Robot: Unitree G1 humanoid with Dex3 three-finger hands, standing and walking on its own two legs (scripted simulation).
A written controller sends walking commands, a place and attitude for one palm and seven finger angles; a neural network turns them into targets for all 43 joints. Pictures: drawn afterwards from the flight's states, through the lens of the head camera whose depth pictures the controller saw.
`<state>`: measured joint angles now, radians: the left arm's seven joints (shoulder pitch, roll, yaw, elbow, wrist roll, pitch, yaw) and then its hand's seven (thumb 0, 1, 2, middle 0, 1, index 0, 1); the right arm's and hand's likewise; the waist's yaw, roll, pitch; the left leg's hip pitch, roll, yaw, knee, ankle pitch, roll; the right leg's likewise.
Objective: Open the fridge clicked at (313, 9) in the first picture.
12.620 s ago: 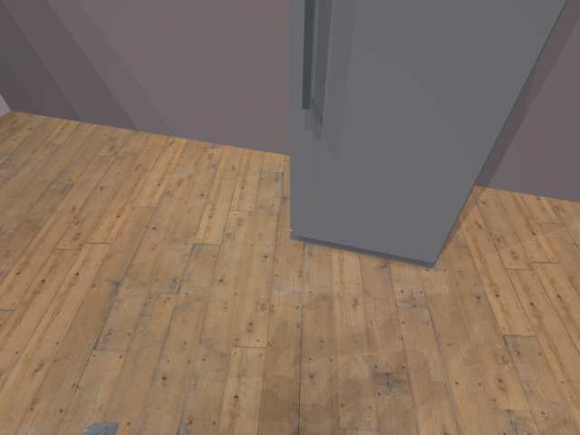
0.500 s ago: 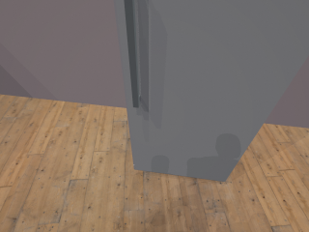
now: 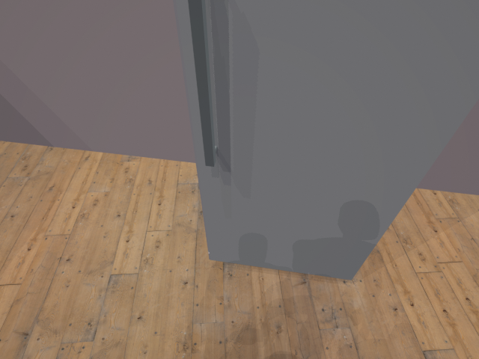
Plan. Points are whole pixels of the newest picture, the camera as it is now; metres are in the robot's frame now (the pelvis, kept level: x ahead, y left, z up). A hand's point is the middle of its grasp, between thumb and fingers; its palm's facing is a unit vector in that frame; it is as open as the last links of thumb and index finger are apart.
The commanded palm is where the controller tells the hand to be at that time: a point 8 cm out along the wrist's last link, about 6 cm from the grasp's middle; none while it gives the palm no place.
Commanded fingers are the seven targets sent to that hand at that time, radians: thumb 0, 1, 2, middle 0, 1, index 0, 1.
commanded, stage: look again from close up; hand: left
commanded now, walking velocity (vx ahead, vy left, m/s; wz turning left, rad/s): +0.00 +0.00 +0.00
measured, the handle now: (205, 73) +0.59 +0.11 +0.20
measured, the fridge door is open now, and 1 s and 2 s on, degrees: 0 0 0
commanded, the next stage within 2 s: shuffle to correct the standing spot in 0.96 s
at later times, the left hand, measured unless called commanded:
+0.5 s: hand out of the picture +0.04 +0.16 -0.17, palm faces +0.03 -0.98 -0.18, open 7.3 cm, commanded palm none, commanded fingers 0.00 0.90 0.90 -0.20 -0.30 -0.20 -0.30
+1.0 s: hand out of the picture +0.06 +0.16 -0.17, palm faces +0.02 -0.98 -0.19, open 7.3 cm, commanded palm none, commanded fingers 0.00 0.90 0.90 -0.20 -0.30 -0.20 -0.30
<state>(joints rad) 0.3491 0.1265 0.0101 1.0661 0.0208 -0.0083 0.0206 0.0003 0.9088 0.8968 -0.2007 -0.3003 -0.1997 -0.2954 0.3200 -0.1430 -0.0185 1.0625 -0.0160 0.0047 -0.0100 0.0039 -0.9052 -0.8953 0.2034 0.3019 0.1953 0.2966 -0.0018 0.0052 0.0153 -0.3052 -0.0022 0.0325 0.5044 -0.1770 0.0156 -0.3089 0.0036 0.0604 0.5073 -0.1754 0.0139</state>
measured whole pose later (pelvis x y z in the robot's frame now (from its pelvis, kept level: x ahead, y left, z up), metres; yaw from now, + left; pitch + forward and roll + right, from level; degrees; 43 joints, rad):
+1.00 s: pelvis +0.06 -0.01 +0.01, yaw -1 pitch -1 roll +0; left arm 0.29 0.15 0.00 1.09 0.01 -0.02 0.03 0.00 0.91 0.90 -0.20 -0.30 -0.20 -0.30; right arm 0.27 -0.15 0.00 1.11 -0.01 -0.01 -0.02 0.01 -0.91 -0.90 0.20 0.30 0.20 0.30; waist 0.00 0.00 0.04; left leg -0.19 0.01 0.03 0.43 -0.23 0.00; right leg -0.20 0.02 0.06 0.45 -0.23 0.00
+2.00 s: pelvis +0.06 +0.00 +0.00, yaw -3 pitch -2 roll +0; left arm 0.20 0.17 0.02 1.02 0.02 -0.01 0.03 0.00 0.92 0.90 -0.20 -0.30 -0.20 -0.30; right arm 0.24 -0.15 -0.02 1.09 -0.01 0.00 -0.02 0.00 -0.92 -0.90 0.20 0.30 0.20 0.30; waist 0.00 -0.02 0.04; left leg -0.17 0.03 0.09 0.47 -0.26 0.00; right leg -0.21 0.01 0.02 0.49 -0.25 -0.01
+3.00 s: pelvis +0.07 -0.01 +0.00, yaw -3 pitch -1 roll +1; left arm 0.25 0.17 -0.01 1.07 0.01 -0.03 0.03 0.00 0.91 0.90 -0.20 -0.30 -0.20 -0.30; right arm 0.29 -0.18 0.01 1.07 -0.01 -0.02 -0.01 0.01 -0.92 -0.90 0.20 0.30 0.20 0.30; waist -0.01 0.04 0.01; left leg -0.17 0.01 0.09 0.45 -0.26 0.00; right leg -0.23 -0.01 0.02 0.51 -0.27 -0.01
